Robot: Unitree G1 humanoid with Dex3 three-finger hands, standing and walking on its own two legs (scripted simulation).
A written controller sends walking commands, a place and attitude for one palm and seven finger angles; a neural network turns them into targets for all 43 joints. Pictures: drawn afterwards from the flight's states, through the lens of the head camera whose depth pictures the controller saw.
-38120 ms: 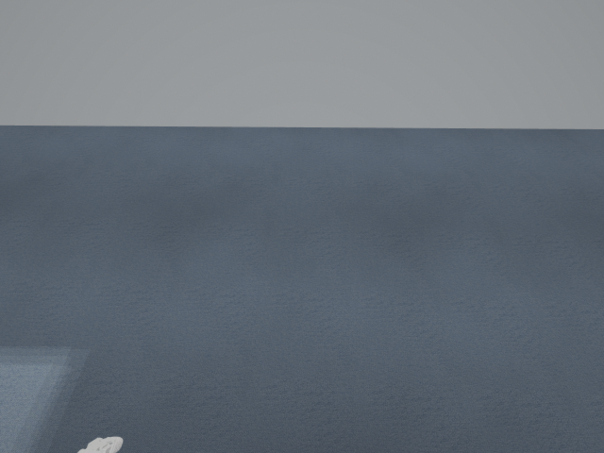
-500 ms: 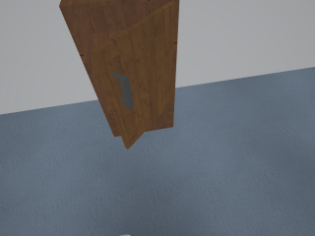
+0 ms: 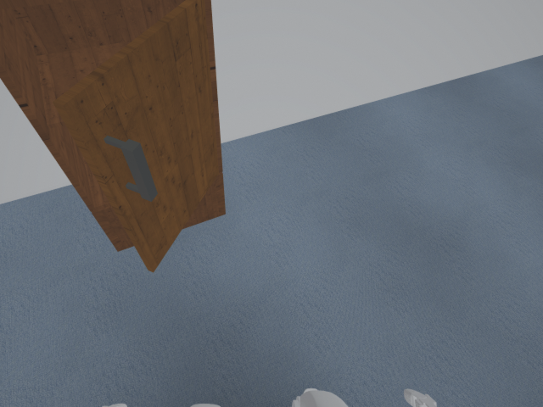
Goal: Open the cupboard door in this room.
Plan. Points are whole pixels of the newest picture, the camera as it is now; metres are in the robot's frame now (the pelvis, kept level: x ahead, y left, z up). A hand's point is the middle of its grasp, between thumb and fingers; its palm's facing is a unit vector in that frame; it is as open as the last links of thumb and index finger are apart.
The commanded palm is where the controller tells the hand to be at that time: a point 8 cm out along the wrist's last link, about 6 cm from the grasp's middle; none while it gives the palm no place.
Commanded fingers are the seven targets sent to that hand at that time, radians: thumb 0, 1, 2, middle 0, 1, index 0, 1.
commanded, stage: walk to a spot facing it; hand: left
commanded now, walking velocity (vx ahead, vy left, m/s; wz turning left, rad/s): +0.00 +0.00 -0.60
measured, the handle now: (131, 169) +0.49 +0.32 -0.03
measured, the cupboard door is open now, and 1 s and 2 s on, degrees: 43 43 43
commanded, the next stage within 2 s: none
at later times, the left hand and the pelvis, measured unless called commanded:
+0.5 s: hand (178, 385) +0.16 +0.17 -0.18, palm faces -0.31 -0.93 -0.21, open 7.4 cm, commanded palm none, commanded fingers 0.00 0.90 0.90 -0.20 -0.30 -0.20 -0.30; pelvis +0.01 +0.00 -0.01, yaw -19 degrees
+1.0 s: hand (238, 349) +0.22 +0.07 -0.16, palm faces -0.56 -0.80 -0.22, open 7.4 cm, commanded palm none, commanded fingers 0.00 0.90 0.90 -0.20 -0.30 -0.20 -0.30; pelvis +0.07 -0.06 +0.01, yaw -37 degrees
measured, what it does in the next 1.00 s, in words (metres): steps on the spot, turning right: right foot, then left foot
